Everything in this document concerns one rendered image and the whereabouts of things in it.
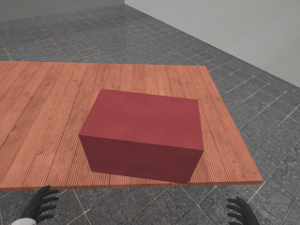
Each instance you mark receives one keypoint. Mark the robot right hand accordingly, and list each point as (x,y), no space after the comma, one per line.
(247,216)

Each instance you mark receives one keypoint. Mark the carton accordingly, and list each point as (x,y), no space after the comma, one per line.
(143,136)

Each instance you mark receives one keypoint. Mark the table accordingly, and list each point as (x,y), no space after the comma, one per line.
(43,106)

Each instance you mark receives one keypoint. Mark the robot left hand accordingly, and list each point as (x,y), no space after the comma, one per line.
(35,208)

